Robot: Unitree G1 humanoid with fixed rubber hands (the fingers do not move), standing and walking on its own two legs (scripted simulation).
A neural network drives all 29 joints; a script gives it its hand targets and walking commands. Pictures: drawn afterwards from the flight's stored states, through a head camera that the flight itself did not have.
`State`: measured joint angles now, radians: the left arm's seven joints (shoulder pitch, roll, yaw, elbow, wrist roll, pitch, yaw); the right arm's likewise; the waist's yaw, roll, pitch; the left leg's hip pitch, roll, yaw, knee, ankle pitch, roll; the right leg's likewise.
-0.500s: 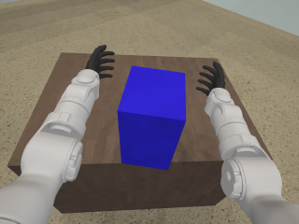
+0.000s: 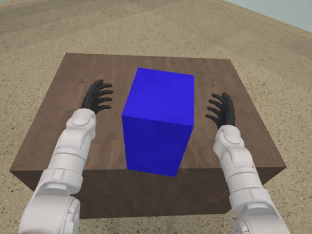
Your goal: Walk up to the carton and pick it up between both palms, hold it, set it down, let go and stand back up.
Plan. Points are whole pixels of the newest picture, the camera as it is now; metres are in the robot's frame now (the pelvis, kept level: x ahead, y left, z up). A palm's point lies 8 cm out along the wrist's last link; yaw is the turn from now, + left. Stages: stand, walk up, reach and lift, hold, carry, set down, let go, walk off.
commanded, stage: set down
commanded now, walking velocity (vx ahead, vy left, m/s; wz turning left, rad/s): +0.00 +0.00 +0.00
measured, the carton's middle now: (158, 125) +0.43 -0.04 +0.01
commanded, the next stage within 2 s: none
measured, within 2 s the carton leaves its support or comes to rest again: neither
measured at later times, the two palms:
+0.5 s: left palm (81, 135) +0.35 +0.17 +0.07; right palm (220, 148) +0.31 -0.18 +0.06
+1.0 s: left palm (73, 166) +0.29 +0.19 +0.03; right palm (218, 173) +0.26 -0.17 +0.03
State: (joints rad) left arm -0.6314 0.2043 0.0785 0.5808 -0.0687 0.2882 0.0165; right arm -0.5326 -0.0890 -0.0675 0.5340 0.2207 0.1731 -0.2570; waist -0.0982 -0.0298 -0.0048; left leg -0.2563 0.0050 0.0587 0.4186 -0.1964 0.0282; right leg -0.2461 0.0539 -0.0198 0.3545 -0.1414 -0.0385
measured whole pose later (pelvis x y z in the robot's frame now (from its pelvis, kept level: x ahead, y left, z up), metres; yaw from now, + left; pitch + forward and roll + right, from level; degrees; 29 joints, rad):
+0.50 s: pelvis +0.00 +0.01 +0.00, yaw +0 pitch -2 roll -1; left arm -0.36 0.17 0.04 0.39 -0.07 0.22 0.01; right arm -0.26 -0.05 -0.03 0.39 0.16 0.07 -0.23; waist -0.06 -0.03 0.05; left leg -0.18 0.00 0.07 0.42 -0.21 0.04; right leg -0.17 0.05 -0.01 0.36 -0.15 -0.03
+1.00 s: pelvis +0.01 +0.01 +0.00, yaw +0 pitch -5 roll -1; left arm -0.05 0.18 -0.02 0.29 -0.09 0.03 -0.01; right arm 0.02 -0.01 -0.01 0.32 0.11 -0.09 -0.21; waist -0.04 -0.03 0.08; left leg -0.10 0.00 0.06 0.44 -0.24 0.04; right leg -0.09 0.05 -0.02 0.37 -0.19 -0.03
